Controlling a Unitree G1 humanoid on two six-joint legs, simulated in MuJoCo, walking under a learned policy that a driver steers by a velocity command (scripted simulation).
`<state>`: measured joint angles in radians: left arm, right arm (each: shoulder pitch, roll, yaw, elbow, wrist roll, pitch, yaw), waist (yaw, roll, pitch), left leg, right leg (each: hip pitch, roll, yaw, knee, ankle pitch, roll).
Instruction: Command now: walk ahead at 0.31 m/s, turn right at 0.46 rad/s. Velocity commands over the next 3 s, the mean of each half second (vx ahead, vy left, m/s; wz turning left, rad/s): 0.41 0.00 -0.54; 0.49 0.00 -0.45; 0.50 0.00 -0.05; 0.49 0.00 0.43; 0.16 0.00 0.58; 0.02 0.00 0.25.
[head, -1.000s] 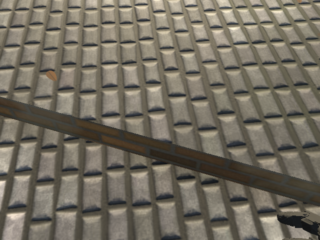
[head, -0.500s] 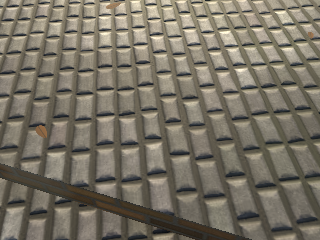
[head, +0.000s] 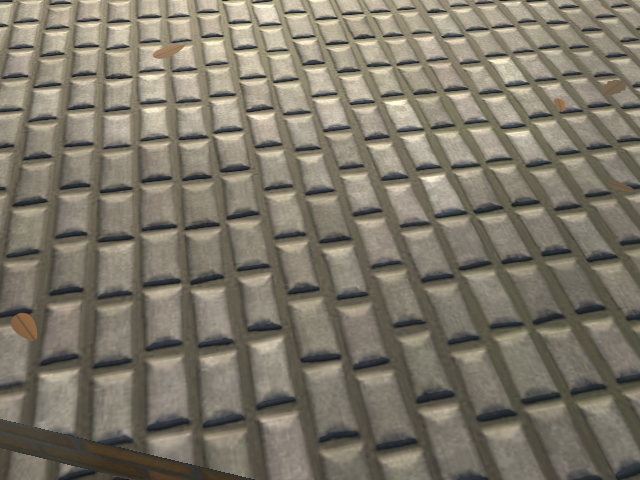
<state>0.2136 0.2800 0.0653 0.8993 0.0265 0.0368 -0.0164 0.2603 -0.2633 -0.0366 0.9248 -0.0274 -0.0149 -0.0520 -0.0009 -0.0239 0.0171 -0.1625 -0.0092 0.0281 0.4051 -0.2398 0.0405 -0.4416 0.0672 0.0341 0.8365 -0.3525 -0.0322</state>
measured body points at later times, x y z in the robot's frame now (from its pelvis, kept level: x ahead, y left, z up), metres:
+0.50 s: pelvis +0.14 -0.08 +0.00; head +0.17 -0.10 +0.44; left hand +0.32 +0.15 -0.12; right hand +0.16 -0.36 -0.14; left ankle +0.16 +0.07 -0.64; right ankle +0.12 -0.14 -0.74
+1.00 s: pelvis +0.42 -0.12 +0.07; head +0.44 -0.12 +0.52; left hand +0.62 +0.07 -0.06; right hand +0.42 -0.38 -0.04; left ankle +0.52 -0.08 -0.58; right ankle +0.24 -0.17 -0.48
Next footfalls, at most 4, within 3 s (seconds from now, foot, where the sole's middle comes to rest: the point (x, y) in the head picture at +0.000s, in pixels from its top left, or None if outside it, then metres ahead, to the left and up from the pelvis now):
0.32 right None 0.16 -0.15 -0.78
0.88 left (376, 429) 0.55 -0.09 -0.61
1.44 right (532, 335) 0.77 -0.44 -0.61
1.96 left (454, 205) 1.16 -0.33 -0.61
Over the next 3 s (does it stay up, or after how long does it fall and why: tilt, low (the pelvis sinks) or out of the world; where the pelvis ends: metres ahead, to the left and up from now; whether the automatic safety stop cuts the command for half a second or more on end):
stays up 1.16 -0.39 0.16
